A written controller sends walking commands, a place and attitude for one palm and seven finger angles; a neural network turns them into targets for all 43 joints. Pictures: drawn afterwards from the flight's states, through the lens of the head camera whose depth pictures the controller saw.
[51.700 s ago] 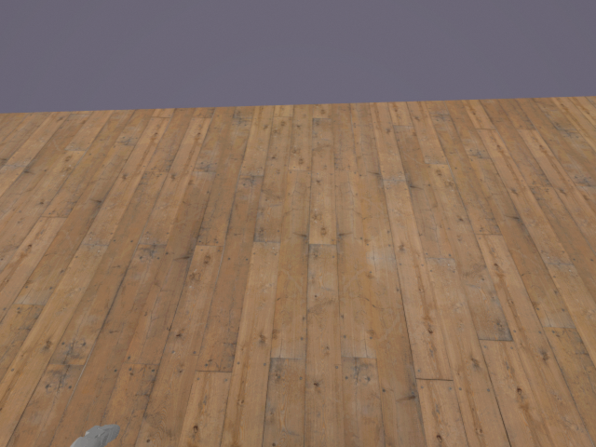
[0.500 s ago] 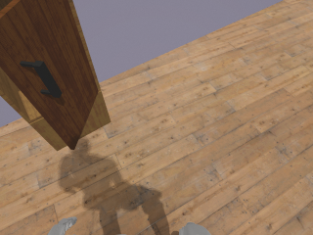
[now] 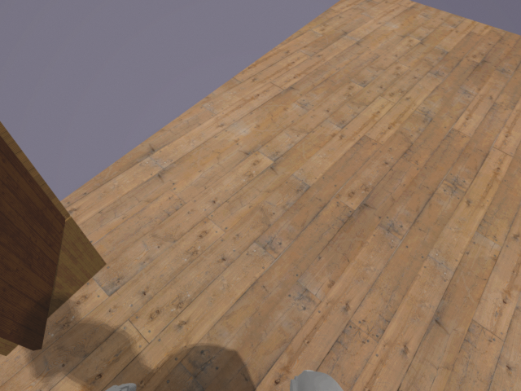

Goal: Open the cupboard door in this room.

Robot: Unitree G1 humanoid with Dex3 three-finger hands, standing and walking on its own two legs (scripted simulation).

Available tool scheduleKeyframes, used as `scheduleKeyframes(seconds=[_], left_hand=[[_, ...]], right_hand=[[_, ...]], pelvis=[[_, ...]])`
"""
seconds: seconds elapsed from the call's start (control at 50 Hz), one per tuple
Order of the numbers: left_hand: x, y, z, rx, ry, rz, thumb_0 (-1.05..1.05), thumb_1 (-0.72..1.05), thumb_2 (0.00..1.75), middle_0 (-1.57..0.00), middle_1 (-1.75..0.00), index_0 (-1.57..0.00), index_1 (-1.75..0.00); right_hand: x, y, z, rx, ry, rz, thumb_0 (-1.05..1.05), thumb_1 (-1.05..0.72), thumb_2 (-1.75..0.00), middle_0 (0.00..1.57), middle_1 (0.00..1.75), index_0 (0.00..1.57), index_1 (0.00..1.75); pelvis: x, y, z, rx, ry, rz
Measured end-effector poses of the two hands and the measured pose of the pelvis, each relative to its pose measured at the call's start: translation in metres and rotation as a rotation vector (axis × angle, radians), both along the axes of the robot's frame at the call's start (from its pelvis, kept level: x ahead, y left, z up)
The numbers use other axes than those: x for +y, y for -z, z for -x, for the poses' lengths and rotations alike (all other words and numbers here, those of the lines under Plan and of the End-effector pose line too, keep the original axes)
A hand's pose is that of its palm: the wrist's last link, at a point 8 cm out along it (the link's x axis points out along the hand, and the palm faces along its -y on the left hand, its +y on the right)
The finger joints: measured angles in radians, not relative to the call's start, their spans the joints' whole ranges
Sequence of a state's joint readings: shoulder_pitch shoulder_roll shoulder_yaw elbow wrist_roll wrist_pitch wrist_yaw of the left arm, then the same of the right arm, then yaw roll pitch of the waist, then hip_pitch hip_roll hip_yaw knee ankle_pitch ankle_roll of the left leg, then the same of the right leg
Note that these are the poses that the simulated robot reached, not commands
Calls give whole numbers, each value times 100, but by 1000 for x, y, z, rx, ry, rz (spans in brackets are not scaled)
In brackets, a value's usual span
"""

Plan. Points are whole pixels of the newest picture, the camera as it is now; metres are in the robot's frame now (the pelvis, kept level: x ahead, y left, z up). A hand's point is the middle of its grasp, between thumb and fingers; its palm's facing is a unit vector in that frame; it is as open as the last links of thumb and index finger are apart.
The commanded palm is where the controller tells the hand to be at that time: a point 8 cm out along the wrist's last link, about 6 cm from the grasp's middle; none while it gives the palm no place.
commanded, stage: walk to a spot facing it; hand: left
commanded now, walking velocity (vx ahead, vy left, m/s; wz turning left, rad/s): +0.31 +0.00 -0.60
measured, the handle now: out of the picture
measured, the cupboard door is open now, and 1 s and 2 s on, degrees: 46 46 46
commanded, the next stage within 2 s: turn to face it in 1.42 s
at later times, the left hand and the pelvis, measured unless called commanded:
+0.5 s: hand (225, 292) +0.32 +0.08 -0.17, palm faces -0.27 -0.94 -0.21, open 7.3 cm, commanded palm none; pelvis +0.19 -0.09 +0.00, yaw -16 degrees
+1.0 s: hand (247, 206) +0.54 +0.05 -0.17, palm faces -0.36 -0.92 -0.16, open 7.4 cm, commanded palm none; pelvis +0.44 -0.11 +0.00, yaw -25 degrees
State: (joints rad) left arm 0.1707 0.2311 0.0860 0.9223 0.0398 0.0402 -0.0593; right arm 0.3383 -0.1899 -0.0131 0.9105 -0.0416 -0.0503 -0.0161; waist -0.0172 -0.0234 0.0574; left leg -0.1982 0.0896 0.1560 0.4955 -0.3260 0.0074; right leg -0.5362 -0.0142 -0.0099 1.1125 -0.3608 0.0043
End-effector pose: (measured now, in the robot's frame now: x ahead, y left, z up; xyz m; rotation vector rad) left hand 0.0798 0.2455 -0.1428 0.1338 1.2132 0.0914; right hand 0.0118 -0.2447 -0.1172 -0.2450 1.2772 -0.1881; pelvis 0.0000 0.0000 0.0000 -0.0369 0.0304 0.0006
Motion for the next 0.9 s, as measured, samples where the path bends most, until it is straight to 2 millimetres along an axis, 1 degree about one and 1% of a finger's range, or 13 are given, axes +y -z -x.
scheduleKeyframes(seconds=[0.1,0.2,0.26,0.32,0.38,0.46,0.54,0.64,0.74,0.78,0.82,0.86,0.9], left_hand=[[-15,-8,-74,-54,94,13,1,91,90,-20,-30,-19,-30],[-54,-6,-158,-88,220,20,1,91,90,-20,-30,-19,-30],[-85,-3,-211,-127,289,18,1,91,90,-20,-30,-19,-30],[-111,3,-252,-207,311,6,1,91,90,-20,-30,-19,-30],[-122,3,-260,-187,303,-15,0,91,90,-20,-30,-19,-30],[-126,-1,-247,-48,309,-44,0,91,90,-20,-30,-20,-30],[-115,-8,-243,39,268,-76,0,94,90,-20,-30,-20,-30],[-106,-8,-244,125,216,-80,0,93,90,-20,-30,-20,-30],[-101,4,-255,233,175,-66,0,92,90,-20,-30,-20,-30],[-99,14,-267,279,174,-58,1,91,90,-20,-30,-20,-30],[-99,20,-289,306,197,-53,1,91,90,-20,-30,-20,-30],[-104,20,-321,293,229,-51,1,91,90,-20,-30,-20,-30],[-112,16,-361,250,261,-44,1,91,90,-20,-30,-19,-30]], right_hand=[[11,-4,39,137,120,-26,0,-90,-90,20,30,21,30],[20,1,70,273,255,-71,0,-90,-90,20,30,21,30],[21,8,77,352,321,-110,0,-90,-90,20,30,21,30],[12,23,68,407,372,-153,1,-90,-90,20,30,21,30],[-12,34,22,353,392,-149,1,-90,-90,20,30,21,30],[-51,31,-78,134,372,-114,1,-91,-90,20,30,20,30],[-80,20,-178,-61,322,-91,1,-91,-90,20,30,20,30],[-102,9,-286,-201,250,-72,0,-91,-90,20,30,20,30],[-108,2,-383,-285,192,-52,0,-91,-90,20,30,20,30],[-109,5,-413,-327,183,-28,0,-91,-90,20,30,20,30],[-108,7,-425,-338,197,-13,0,-91,-90,20,30,20,30],[-105,7,-423,-307,230,-13,0,-91,-90,20,30,20,30],[-101,9,-410,-243,273,-22,0,-91,-90,20,30,20,30]], pelvis=[[-3,-5,-31,1,70,4],[-18,2,-67,-2,134,-10],[-33,11,-94,-3,165,-13],[-57,27,-123,-13,190,-40],[-69,24,-142,-30,216,-33],[-81,8,-172,-20,256,-36],[-89,0,-206,-6,286,-37],[-93,-1,-256,-10,309,-25],[-93,7,-316,-20,327,-22],[-90,17,-343,-20,350,-11],[-90,20,-362,-31,372,-20],[-92,17,-378,-36,392,-28],[-95,10,-395,-34,402,-31]])
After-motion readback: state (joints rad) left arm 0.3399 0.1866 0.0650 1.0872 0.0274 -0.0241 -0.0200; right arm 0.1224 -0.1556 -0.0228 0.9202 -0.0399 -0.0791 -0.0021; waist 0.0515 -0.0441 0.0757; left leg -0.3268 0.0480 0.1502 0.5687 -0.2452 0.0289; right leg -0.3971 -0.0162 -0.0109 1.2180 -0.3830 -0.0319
